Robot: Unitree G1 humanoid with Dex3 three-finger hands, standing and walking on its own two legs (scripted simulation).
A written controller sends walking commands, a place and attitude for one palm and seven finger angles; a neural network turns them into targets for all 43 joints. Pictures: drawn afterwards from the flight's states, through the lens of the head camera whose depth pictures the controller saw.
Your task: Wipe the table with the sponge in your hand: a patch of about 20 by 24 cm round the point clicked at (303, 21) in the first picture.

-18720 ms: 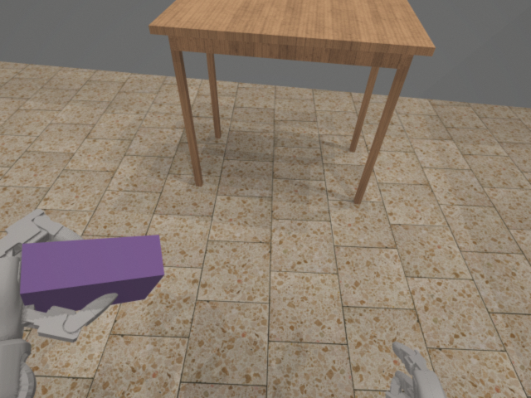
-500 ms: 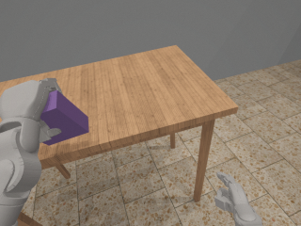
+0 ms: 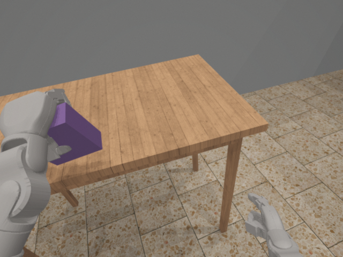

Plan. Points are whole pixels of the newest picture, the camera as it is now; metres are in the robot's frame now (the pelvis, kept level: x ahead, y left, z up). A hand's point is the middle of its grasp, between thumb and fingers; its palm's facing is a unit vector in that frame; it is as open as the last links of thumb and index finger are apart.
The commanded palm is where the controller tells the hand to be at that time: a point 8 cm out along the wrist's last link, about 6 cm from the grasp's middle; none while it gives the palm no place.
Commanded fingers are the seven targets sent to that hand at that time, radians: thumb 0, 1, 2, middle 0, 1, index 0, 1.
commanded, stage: move the sponge above the wiping area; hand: left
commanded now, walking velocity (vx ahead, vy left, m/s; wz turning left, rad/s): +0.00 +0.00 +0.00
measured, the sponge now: (67, 141) +0.26 +0.28 +0.18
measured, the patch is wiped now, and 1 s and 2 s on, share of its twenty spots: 0.00 0.00 0.00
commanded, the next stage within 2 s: none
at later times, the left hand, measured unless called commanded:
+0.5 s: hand (54, 130) +0.27 +0.30 +0.21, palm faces +0.23 -0.05 -0.97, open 9.1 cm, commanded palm +0.22 +0.30 +0.28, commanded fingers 0.00 0.10 1.30 -1.20 -1.60 -1.20 -1.60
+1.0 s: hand (66, 125) +0.30 +0.30 +0.20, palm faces +0.16 -0.04 -0.99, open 9.1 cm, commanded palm +0.25 +0.30 +0.27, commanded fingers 0.00 0.10 1.30 -1.20 -1.60 -1.20 -1.60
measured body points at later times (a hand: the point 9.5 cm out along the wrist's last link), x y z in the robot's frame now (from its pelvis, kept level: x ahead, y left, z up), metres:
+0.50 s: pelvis +0.00 +0.01 +0.00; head -0.03 -0.05 +0.45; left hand +0.25 +0.30 +0.26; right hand +0.26 -0.18 -0.08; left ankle +0.03 +0.11 -0.74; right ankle +0.02 -0.09 -0.74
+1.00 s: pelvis +0.01 +0.01 +0.00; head -0.01 -0.04 +0.45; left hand +0.28 +0.30 +0.25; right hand +0.26 -0.17 -0.08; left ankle +0.03 +0.11 -0.74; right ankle +0.02 -0.09 -0.74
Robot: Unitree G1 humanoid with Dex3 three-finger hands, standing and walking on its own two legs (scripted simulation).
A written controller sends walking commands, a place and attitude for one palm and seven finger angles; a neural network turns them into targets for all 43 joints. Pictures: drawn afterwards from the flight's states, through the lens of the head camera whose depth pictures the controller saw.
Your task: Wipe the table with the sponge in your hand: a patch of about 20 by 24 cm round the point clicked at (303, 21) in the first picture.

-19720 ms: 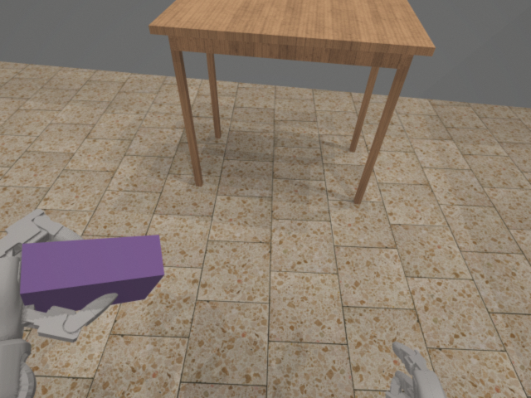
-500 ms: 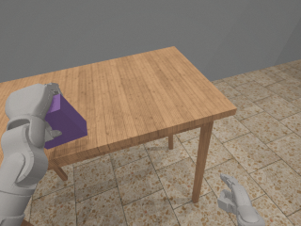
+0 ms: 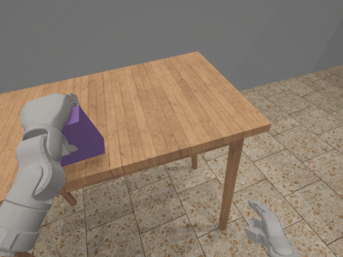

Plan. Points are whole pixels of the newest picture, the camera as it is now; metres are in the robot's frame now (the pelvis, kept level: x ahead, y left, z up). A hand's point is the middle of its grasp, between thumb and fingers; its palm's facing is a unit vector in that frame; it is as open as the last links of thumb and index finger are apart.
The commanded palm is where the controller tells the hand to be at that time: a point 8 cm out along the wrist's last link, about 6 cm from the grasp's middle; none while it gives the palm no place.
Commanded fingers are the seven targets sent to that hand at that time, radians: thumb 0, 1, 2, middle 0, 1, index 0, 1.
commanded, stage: move the sponge above the wiping area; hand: left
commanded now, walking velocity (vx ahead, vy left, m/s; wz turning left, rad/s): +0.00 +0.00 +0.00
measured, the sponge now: (73, 143) +0.29 +0.29 +0.15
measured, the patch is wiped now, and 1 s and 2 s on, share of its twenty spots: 0.00 0.00 0.00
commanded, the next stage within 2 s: lower the sponge onto the table in 1.86 s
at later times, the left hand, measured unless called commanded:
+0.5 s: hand (69, 127) +0.31 +0.29 +0.18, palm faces +0.10 -0.02 -0.99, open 9.1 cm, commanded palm +0.27 +0.29 +0.25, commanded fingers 0.00 0.10 1.30 -1.20 -1.60 -1.20 -1.60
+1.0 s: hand (65, 125) +0.31 +0.30 +0.19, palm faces +0.13 -0.02 -0.99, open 9.1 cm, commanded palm +0.27 +0.30 +0.26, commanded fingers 0.00 0.10 1.30 -1.20 -1.60 -1.20 -1.60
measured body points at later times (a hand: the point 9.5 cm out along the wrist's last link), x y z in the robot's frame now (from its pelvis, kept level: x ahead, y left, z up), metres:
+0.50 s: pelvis +0.01 -0.01 +0.00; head -0.01 -0.06 +0.45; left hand +0.30 +0.29 +0.24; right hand +0.26 -0.20 -0.09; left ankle +0.03 +0.10 -0.74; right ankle +0.01 -0.10 -0.74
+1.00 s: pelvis +0.02 +0.00 +0.00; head +0.00 -0.05 +0.45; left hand +0.30 +0.30 +0.24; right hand +0.26 -0.20 -0.09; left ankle +0.03 +0.10 -0.74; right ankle +0.01 -0.10 -0.74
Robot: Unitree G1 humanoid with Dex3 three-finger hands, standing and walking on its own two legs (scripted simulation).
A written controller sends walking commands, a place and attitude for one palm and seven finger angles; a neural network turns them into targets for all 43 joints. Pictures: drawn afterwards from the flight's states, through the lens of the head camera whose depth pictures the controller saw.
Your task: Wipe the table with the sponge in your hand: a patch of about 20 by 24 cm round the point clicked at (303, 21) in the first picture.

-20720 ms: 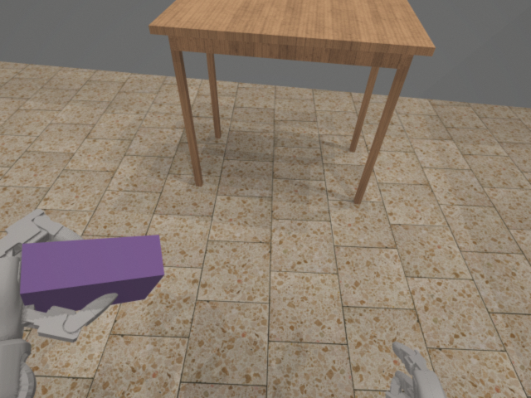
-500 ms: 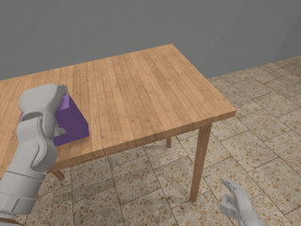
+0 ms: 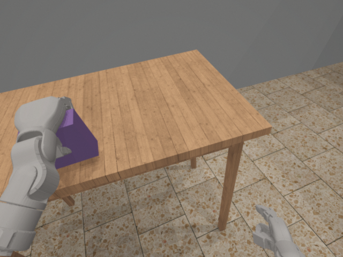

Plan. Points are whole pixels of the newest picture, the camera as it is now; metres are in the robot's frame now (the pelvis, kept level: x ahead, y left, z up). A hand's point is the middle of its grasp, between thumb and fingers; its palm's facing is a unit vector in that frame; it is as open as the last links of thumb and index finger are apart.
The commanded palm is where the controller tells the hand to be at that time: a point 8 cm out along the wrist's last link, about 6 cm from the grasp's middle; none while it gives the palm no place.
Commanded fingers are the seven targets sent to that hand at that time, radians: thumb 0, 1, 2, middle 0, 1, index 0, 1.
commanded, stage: move the sponge above the wiping area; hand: left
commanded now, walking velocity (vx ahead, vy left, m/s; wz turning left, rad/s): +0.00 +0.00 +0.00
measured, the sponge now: (67, 146) +0.30 +0.30 +0.13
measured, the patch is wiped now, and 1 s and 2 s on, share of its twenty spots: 0.00 0.00 0.00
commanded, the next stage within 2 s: lower the sponge onto the table in 0.86 s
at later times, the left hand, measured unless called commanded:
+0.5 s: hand (53, 130) +0.28 +0.30 +0.20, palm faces +0.14 -0.02 -0.99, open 9.1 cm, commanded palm +0.24 +0.30 +0.26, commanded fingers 0.00 0.10 1.30 -1.20 -1.60 -1.20 -1.60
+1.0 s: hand (49, 130) +0.28 +0.31 +0.20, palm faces +0.11 -0.02 -0.99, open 9.1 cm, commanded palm +0.24 +0.30 +0.27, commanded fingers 0.00 0.10 1.30 -1.20 -1.60 -1.20 -1.60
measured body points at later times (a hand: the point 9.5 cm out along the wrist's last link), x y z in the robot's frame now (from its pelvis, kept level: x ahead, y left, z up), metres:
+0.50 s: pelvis -0.01 +0.00 +0.00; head -0.04 -0.05 +0.45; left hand +0.27 +0.29 +0.25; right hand +0.24 -0.18 -0.08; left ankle +0.01 +0.10 -0.74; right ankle -0.01 -0.10 -0.74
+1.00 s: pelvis -0.01 +0.00 +0.00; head -0.04 -0.05 +0.45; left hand +0.27 +0.30 +0.25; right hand +0.23 -0.20 -0.08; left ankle +0.01 +0.10 -0.74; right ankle -0.01 -0.10 -0.74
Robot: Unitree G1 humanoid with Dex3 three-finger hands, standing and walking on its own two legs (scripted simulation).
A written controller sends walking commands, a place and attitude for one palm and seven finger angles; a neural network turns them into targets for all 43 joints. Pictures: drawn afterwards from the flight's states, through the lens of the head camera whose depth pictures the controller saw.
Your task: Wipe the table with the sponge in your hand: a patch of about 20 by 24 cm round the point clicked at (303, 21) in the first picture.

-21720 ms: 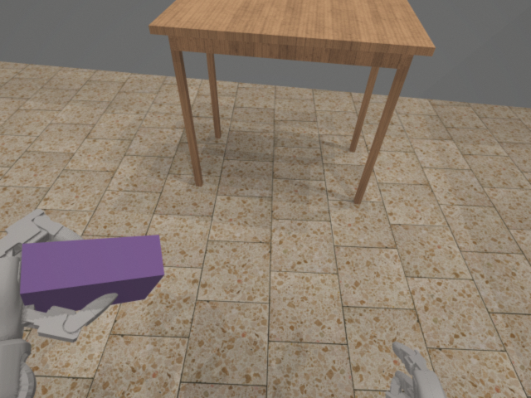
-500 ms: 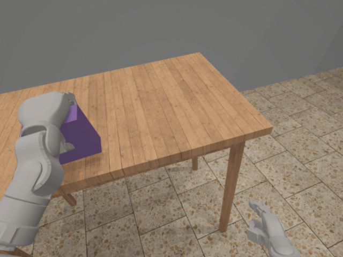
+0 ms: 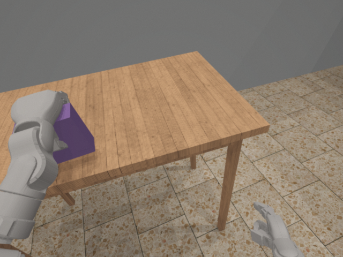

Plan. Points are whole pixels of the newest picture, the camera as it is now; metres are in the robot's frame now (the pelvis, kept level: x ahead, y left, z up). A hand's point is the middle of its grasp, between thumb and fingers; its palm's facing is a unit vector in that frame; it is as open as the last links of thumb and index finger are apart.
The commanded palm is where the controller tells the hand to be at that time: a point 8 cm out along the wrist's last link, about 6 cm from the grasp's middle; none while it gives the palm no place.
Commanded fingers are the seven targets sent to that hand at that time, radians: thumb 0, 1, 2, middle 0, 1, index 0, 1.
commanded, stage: lower the sponge onto the table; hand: left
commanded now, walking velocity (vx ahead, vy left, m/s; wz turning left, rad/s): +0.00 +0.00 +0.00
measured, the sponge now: (63, 141) +0.30 +0.31 +0.15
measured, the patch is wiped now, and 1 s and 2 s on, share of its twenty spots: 0.00 0.00 0.05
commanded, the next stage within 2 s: wipe forward along the first lane in 1.30 s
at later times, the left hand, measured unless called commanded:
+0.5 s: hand (59, 129) +0.30 +0.31 +0.18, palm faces +0.06 -0.03 -1.00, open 9.1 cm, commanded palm +0.26 +0.31 +0.26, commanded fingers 0.00 0.10 1.30 -1.20 -1.60 -1.20 -1.60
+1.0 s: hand (69, 133) +0.31 +0.30 +0.16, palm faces +0.08 -0.04 -1.00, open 9.1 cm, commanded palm +0.27 +0.30 +0.23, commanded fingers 0.00 0.10 1.30 -1.20 -1.60 -1.20 -1.60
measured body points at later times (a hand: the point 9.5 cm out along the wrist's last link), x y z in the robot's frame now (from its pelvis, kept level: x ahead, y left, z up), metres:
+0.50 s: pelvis +0.00 +0.00 +0.00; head -0.01 -0.04 +0.45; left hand +0.30 +0.30 +0.24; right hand +0.25 -0.19 -0.08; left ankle +0.02 +0.10 -0.74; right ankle +0.01 -0.10 -0.74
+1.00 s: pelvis +0.01 +0.01 +0.00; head +0.00 -0.04 +0.45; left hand +0.30 +0.29 +0.22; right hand +0.26 -0.19 -0.08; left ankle +0.02 +0.10 -0.74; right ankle +0.01 -0.10 -0.74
